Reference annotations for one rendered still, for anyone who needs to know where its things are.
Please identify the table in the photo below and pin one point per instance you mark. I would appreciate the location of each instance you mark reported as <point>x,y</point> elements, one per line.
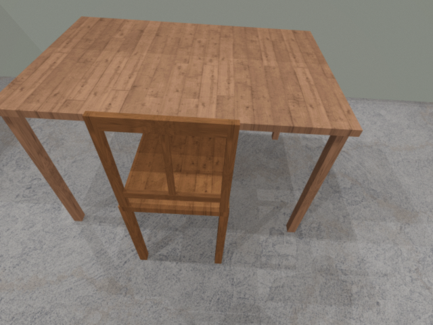
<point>273,80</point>

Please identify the chair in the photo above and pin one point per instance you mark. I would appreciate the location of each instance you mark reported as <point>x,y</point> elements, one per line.
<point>183,165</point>

